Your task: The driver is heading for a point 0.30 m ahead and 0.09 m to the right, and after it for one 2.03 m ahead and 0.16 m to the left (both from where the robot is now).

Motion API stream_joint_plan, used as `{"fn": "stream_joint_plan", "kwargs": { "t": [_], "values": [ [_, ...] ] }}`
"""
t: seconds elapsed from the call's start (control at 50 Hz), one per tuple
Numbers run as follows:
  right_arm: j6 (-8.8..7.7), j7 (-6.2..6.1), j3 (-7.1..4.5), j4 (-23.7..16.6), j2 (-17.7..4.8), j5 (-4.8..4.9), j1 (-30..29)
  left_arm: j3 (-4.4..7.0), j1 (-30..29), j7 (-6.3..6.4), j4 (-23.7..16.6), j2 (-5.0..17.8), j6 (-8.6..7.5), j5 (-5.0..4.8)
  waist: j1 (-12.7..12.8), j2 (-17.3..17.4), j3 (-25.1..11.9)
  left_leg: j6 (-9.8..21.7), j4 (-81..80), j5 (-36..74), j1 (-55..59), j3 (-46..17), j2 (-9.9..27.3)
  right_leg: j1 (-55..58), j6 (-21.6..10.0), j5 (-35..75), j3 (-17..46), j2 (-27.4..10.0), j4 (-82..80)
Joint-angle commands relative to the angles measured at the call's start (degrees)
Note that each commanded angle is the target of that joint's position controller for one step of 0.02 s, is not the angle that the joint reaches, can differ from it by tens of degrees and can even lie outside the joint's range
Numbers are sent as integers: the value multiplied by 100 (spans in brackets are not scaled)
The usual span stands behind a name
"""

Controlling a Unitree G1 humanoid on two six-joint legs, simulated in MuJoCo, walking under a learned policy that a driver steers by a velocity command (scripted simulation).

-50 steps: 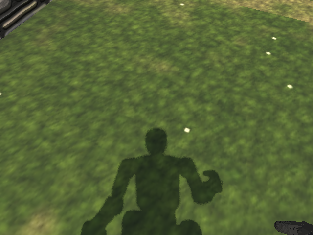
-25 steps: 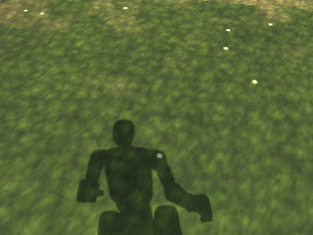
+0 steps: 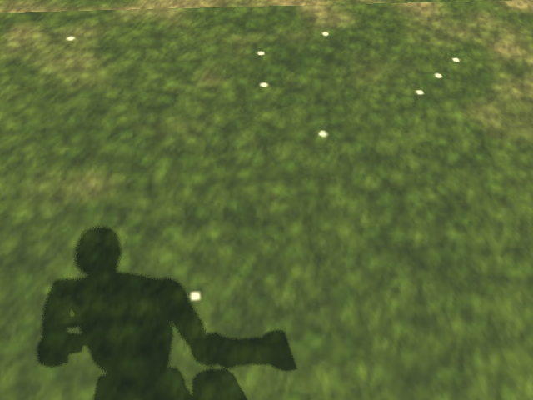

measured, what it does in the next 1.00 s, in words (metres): steps on the spot, turning right: right foot, then left foot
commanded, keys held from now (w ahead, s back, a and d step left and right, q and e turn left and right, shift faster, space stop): e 0.10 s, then w+e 0.12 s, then e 0.38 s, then no key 0.02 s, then q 0.38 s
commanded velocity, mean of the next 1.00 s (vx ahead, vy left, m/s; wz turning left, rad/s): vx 0.06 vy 0.00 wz -0.36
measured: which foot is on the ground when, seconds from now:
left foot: down 0.00-0.40, up 0.42-0.80, down 0.82-1.00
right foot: up 0.00-0.38, down 0.40-1.00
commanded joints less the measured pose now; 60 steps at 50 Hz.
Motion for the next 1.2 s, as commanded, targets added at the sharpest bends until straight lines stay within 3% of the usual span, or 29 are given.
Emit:
{"fn": "stream_joint_plan", "kwargs": {
  "t": [0.02,0.06,0.1,0.2,0.3,0.36,0.38,0.4,0.42,0.44,0.46,0.5,0.56,0.62,0.74,0.78,0.82,0.84,0.86,0.88,0.92,0.98,1.06,1.08,1.1,1.12,1.14,1.16,1.2],
  "values": [
    [-102,-76,-192,-641,-741,-4,-524,319,394,-18,-257,937,-102,-12,222,1026,-578,1198,-1284,1395,944,-1687,1919,-808,228,-482,-106,-370,2272],
    [-74,-114,-118,-659,-607,152,-547,245,504,-2,-159,646,17,14,151,881,-411,987,-1193,1529,1011,-1021,1556,-934,391,-32,-269,-403,2844],
    [-17,-142,-117,-618,-656,117,-326,174,273,-33,-301,479,46,-50,16,1001,-335,1032,-1251,1614,1125,-569,1381,-944,507,217,-592,-483,2610],
    [-16,-191,-263,-499,-1065,190,386,61,-333,-162,-666,382,-43,-57,-487,1345,-431,1085,-1786,-858,1886,-774,1769,-1037,507,249,-934,-971,1159],
    [-89,-39,-340,-485,-1243,227,211,18,-374,-268,-735,297,-104,-9,-420,1274,-118,1068,-1611,309,1293,-40,1802,135,173,30,-1392,-991,-222],
    [-65,24,-361,-469,-1302,395,-2,85,86,-331,-617,332,-63,-26,-63,1284,-348,846,-935,1223,1191,287,1812,1072,-92,880,-1609,-810,-1460],
    [-64,28,-322,-436,-1146,419,45,152,403,-318,-488,419,-44,-20,64,1110,-490,612,-442,1199,915,528,1660,1737,-238,1219,-1609,-660,-1919],
    [-71,45,-244,-377,-852,316,252,280,817,-263,-413,726,-46,-21,177,374,-766,175,717,729,180,1030,1328,2806,-466,1995,-946,-1000,-2184],
    [-88,77,-55,-700,-347,-64,186,413,999,-161,-551,1502,-70,-3,2,-1589,-837,-396,2863,-2422,-1737,1381,542,3788,-1158,4242,1337,-2602,-2023],
    [-150,48,-136,-812,-690,20,-88,355,1045,-224,-660,1431,-215,150,350,-1353,-1173,-452,3703,-2705,-2341,334,205,3412,-2127,3771,2193,-3183,-2358],
    [-148,33,-220,-848,-998,182,-365,267,899,-262,-622,1154,-326,158,367,-856,-868,-397,4004,-2282,-2469,99,350,3296,-2007,3528,1680,-2848,-2456],
    [-115,-30,-253,-736,-1062,127,-348,156,385,-208,-607,854,-352,11,93,-377,-581,-326,3653,-1371,-2420,-1,523,2903,-1465,3403,995,-2309,-2410],
    [-80,-34,-224,-665,-917,107,-119,107,52,-90,-652,849,-282,62,-181,-387,-705,-420,3331,-633,-1776,27,336,2428,-1372,4228,638,-2005,-2421],
    [-55,-26,-150,-635,-747,134,-171,112,122,-18,-568,875,-238,38,-142,-337,-768,-522,2503,-377,-1552,29,214,2402,-1318,4092,532,-1867,-2333],
    [-22,104,1,-592,-543,198,-367,-137,127,-78,-244,384,-262,182,38,-451,-712,-409,1060,-14,-200,146,407,1887,-1226,3714,263,-1901,-2272],
    [-27,134,-5,-629,-593,214,-381,-179,104,-139,-122,380,-301,197,12,-446,-531,-246,536,-39,200,236,342,1755,-1182,3351,298,-1925,-2205],
    [-55,146,-16,-693,-715,155,-380,-180,201,-149,-5,440,-344,151,-89,-234,-354,-41,-531,1084,714,190,315,1676,-858,2510,226,-1671,-2049],
    [-64,109,-70,-790,-1014,122,-407,-164,368,-126,14,480,-384,230,35,81,-438,79,-424,2492,977,-250,650,1643,-596,1876,75,-1397,-1779],
    [-54,93,-158,-830,-1376,153,-514,-121,799,-116,42,546,-424,285,403,749,-551,423,-134,3164,1183,-588,879,1424,-351,1359,-295,-935,-1593],
    [-25,112,-169,-835,-1224,242,-458,-132,650,-64,52,519,-423,295,217,1060,-635,721,-267,2664,983,-851,941,1504,-117,1089,-692,-695,-1355],
    [-6,122,-126,-824,-1010,259,-276,-99,314,15,-26,431,-332,212,64,1268,-612,1019,-508,2163,886,-1522,1168,1321,60,705,-921,-608,-873],
    [-13,88,-158,-901,-1088,234,-178,-62,273,-5,-143,252,-236,155,29,1492,-697,1285,-658,2156,979,-2124,1395,1008,15,-97,-891,-495,-536],
    [128,10,-215,-1116,-1113,346,-608,8,625,-109,-13,205,-305,115,225,1159,-804,900,-307,1869,586,-1864,1030,1585,-119,569,-832,-664,-1544],
    [177,-3,-188,-1217,-971,369,-671,78,646,-113,-16,447,-293,162,157,654,-698,594,156,1262,61,-1441,661,1884,-289,908,-448,-1107,-1999],
    [190,10,-149,-1319,-847,362,-585,178,503,-101,-17,819,-268,175,-88,-602,-346,199,782,-9,-735,-505,-70,1932,-738,1641,376,-1801,-2358],
    [168,27,-178,-1293,-962,268,-466,160,338,-100,-151,766,-299,247,-10,-1137,-287,-53,1799,-1646,-1199,-50,-265,2097,-1391,2796,1180,-2766,-2587],
    [154,44,-285,-1227,-1164,246,-415,96,394,-75,-230,601,-347,292,71,-681,-337,-179,3001,-2252,-1531,-261,-107,2283,-1744,3727,1337,-3131,-2527],
    [179,53,-335,-1124,-1166,300,-277,79,283,-41,-257,580,-377,258,-51,-203,-348,-249,3564,-2127,-1690,-403,-51,2413,-1685,4024,1005,-3028,-2391],
    [251,50,-258,-1058,-869,350,-241,82,95,20,-227,585,-407,99,-87,-113,-208,-402,3521,-1470,-2080,-413,118,2775,-1330,4192,250,-2636,-2252]
  ]
}}
Velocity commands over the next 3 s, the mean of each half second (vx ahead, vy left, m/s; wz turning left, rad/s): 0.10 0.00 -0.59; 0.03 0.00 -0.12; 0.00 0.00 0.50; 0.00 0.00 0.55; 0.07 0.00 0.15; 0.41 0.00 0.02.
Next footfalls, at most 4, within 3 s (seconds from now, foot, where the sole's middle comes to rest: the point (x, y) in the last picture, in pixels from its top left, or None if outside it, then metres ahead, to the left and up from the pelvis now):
0.40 right None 0.04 -0.15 -0.77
0.82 left None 0.19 0.04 -0.77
1.48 left None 0.14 0.09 -0.77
1.96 right None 0.16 -0.13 -0.77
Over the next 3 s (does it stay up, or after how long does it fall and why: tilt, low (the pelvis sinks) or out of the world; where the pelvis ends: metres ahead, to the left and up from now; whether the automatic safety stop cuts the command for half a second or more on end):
stays up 0.28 0.03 0.00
